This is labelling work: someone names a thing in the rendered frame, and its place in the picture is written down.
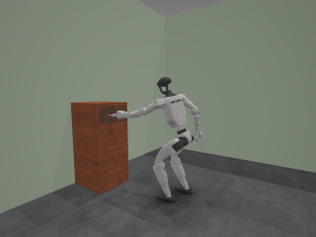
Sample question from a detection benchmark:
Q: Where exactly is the humanoid robot head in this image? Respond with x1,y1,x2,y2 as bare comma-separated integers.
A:
157,77,177,98

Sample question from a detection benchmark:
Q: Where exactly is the right robot hand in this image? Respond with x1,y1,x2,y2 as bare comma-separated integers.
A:
195,131,203,147

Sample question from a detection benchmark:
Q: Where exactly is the right robot forearm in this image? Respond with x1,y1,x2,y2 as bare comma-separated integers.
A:
193,112,201,132

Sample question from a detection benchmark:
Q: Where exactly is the left robot forearm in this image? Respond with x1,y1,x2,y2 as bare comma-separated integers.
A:
122,109,144,119

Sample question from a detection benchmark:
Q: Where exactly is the left robot hand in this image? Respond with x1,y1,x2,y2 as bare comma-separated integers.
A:
117,111,124,119

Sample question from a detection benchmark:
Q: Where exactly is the robot left upper arm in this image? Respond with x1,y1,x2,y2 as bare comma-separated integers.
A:
142,99,166,116

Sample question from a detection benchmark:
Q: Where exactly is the right robot foot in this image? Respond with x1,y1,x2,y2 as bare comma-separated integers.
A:
175,187,194,196

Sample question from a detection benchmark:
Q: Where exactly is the drawer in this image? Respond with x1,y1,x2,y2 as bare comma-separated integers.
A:
99,105,126,125

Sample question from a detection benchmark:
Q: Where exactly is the robot right upper arm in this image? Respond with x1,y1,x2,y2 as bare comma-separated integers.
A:
179,94,199,116

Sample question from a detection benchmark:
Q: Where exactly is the cabinet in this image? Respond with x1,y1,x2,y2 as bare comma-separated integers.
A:
70,101,129,195

